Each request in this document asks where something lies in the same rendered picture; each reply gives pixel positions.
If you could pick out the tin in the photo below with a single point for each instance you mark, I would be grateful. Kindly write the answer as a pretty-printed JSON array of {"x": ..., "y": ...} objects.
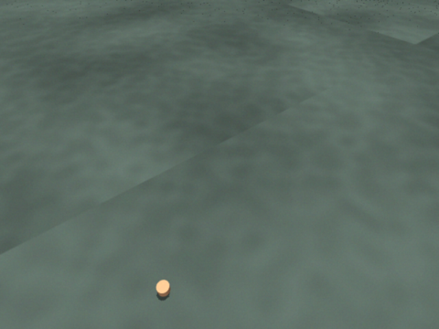
[{"x": 163, "y": 288}]

